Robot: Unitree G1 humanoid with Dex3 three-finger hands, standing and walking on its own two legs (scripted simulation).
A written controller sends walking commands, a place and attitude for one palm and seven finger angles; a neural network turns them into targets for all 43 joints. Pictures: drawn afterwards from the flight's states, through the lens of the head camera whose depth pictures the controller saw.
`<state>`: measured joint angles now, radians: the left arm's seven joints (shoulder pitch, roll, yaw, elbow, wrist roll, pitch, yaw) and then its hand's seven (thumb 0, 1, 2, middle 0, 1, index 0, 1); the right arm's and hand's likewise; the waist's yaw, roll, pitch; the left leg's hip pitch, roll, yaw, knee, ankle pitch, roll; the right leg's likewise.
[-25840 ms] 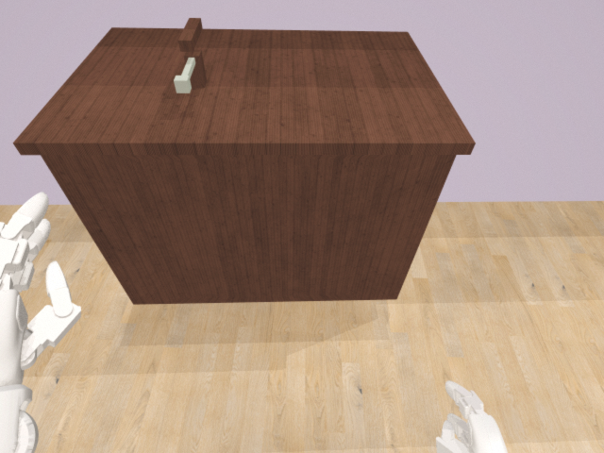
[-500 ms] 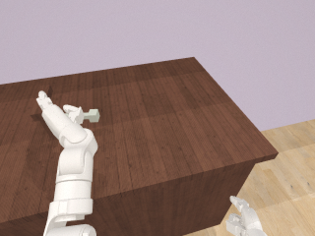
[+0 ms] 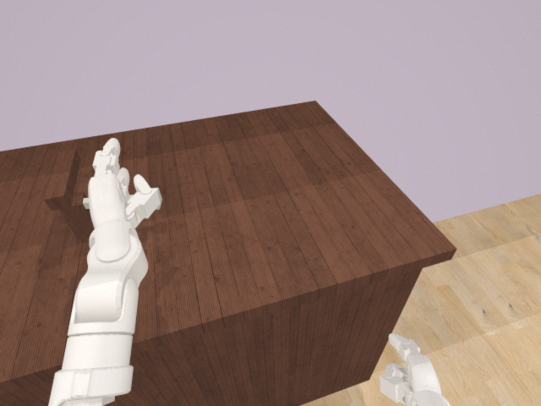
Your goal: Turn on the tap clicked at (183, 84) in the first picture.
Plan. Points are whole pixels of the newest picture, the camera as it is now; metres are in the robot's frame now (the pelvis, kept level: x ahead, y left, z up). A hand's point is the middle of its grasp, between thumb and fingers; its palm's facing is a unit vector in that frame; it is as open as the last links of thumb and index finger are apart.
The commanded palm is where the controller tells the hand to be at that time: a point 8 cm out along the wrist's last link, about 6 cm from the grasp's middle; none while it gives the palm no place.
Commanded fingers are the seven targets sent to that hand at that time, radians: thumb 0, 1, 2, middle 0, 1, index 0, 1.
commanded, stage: draw the hand back beside the body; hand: left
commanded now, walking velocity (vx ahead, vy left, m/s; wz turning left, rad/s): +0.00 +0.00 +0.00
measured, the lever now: (152, 198) +0.42 +0.26 +0.10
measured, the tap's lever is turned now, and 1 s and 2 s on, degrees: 77 77 77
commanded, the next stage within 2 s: step back with the hand held close in 1.30 s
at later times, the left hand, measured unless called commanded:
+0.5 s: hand (117, 251) +0.25 +0.23 +0.16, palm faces +0.32 -0.91 -0.26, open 7.6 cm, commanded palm +0.20 +0.28 +0.17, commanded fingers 0.00 0.90 0.90 -0.19 -0.25 -0.19 -0.25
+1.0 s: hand (73, 281) +0.20 +0.26 +0.16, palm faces +0.40 -0.86 -0.31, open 7.4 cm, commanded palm +0.16 +0.30 +0.17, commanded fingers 0.00 0.90 0.90 -0.20 -0.30 -0.20 -0.30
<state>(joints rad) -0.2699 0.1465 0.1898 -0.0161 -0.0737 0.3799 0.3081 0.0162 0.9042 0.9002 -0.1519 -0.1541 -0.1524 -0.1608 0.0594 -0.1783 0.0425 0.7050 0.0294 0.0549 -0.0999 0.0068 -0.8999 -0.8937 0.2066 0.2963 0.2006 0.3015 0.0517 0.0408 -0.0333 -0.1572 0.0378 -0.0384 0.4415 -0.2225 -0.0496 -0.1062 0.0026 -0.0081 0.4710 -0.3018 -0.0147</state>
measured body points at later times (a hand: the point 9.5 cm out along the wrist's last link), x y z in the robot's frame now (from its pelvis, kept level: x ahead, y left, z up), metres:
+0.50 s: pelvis -0.02 +0.01 +0.00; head -0.04 -0.01 +0.45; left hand +0.23 +0.27 +0.18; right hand +0.18 -0.21 -0.08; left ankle +0.01 +0.16 -0.74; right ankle -0.03 -0.11 -0.74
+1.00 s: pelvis +0.00 +0.02 +0.00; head -0.03 +0.01 +0.45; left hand +0.18 +0.30 +0.18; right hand +0.21 -0.18 -0.07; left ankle +0.01 +0.16 -0.74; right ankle -0.03 -0.11 -0.74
